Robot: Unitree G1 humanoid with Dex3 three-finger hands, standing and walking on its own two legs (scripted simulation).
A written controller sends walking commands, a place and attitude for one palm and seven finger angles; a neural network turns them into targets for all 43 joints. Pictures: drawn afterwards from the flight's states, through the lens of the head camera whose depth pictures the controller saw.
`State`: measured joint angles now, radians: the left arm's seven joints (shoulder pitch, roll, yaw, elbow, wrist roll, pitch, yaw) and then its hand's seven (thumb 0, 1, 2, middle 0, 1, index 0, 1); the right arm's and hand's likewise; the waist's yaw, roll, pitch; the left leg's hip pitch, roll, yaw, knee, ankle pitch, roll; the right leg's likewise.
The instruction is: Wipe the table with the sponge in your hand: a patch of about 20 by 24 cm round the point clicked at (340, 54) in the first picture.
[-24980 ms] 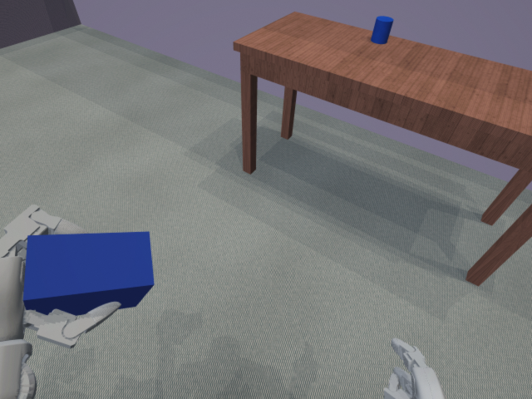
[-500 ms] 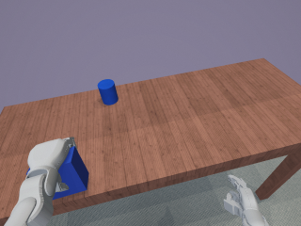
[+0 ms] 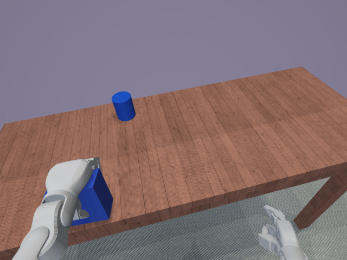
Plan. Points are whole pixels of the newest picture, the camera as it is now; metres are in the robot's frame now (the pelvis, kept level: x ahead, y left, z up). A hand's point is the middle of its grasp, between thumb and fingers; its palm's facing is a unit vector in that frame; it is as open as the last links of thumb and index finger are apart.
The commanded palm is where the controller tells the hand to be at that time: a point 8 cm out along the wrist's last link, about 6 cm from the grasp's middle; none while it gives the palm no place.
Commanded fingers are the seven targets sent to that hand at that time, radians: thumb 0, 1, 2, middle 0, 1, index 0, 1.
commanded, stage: move the sponge above the wiping area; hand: left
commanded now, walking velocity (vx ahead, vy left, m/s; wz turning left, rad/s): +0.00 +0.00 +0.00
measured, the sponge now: (85, 202) +0.22 +0.27 +0.00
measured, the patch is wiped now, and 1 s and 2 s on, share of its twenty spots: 0.00 0.00 0.00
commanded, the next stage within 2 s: lower the sponge onto the table in 1.94 s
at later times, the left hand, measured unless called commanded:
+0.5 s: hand (80, 188) +0.23 +0.26 +0.05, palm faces -0.07 -0.09 -0.99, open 10.5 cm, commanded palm +0.22 +0.29 +0.14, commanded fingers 0.00 0.10 1.30 -1.20 -1.60 -1.20 -1.60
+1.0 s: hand (79, 178) +0.25 +0.27 +0.08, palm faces +0.06 -0.05 -1.00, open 10.4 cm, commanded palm +0.22 +0.28 +0.14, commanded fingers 0.00 0.10 1.30 -1.20 -1.60 -1.20 -1.60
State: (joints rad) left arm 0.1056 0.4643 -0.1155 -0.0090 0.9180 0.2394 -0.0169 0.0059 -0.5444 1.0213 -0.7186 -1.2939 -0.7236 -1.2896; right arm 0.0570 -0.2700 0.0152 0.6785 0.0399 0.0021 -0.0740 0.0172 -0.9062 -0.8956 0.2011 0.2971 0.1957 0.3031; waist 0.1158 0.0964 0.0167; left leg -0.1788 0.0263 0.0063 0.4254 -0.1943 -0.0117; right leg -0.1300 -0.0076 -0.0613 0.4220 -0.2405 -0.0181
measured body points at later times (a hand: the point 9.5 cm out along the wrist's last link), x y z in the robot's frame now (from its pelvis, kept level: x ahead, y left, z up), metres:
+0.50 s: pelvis +0.00 +0.00 +0.00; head +0.00 -0.03 +0.45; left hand +0.23 +0.27 +0.11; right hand +0.24 -0.21 -0.08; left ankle +0.02 +0.13 -0.74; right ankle +0.00 -0.11 -0.74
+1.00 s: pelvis +0.01 +0.00 +0.00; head -0.01 -0.03 +0.45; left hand +0.24 +0.26 +0.13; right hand +0.24 -0.21 -0.08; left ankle +0.02 +0.13 -0.74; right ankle +0.00 -0.11 -0.74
